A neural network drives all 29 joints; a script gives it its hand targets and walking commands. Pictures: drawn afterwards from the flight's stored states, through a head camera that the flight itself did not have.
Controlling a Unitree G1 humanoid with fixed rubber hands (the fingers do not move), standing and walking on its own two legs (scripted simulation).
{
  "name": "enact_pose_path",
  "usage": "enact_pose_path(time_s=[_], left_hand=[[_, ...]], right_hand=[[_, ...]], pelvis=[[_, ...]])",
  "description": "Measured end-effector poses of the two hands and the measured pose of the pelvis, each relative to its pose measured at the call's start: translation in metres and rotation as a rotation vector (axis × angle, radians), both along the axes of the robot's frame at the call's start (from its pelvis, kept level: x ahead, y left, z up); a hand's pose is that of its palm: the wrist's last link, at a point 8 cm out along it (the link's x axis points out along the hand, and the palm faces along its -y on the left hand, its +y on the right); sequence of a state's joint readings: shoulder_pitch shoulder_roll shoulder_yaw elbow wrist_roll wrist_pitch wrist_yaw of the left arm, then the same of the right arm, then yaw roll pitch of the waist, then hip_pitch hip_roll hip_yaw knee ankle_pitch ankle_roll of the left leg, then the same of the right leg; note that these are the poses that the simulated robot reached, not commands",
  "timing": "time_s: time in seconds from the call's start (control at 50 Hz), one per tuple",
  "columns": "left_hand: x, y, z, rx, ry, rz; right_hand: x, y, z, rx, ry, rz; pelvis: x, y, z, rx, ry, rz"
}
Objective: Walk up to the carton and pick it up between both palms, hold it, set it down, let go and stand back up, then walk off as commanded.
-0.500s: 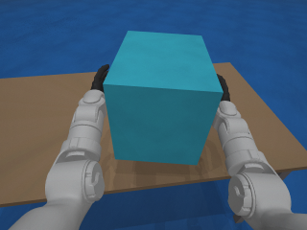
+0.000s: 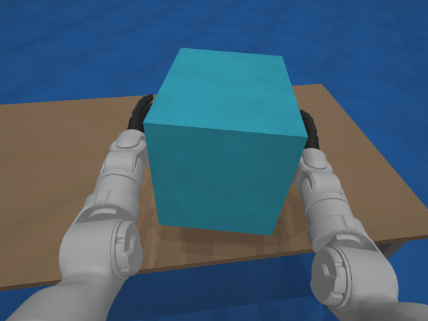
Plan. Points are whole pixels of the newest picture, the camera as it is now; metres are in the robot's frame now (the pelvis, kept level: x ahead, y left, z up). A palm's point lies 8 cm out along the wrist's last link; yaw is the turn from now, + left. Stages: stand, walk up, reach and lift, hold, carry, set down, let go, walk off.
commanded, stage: set down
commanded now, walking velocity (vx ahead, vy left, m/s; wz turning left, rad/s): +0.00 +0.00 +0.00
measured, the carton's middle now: (223, 136) +0.47 -0.01 +0.11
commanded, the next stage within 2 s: none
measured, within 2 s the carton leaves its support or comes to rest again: neither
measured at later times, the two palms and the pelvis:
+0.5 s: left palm (138, 139) +0.44 +0.16 +0.14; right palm (300, 158) +0.39 -0.16 +0.11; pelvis +0.01 +0.00 +0.00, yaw +0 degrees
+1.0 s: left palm (141, 142) +0.44 +0.16 +0.12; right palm (298, 166) +0.39 -0.16 +0.09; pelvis +0.01 +0.00 +0.00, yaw +0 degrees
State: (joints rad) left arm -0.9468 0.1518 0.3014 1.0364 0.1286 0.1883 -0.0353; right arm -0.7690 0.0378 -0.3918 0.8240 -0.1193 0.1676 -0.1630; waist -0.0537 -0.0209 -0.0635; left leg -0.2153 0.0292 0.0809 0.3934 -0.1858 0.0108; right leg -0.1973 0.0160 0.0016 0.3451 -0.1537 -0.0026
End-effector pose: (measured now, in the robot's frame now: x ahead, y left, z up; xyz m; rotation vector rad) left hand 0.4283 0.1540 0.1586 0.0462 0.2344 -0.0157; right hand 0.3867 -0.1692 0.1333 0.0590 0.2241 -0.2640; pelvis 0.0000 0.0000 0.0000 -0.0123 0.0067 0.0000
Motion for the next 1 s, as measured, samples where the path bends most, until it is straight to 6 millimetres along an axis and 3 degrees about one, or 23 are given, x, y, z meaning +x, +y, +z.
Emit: enact_pose_path(time_s=[1.0], left_hand=[[0.014,0.004,-0.034,-0.011,0.048,-0.04]], right_hand=[[-0.001,0.007,-0.042,-0.011,0.047,-0.036]], pelvis=[[0.011,0.0,0.0,0.0,0.016,0.0]])
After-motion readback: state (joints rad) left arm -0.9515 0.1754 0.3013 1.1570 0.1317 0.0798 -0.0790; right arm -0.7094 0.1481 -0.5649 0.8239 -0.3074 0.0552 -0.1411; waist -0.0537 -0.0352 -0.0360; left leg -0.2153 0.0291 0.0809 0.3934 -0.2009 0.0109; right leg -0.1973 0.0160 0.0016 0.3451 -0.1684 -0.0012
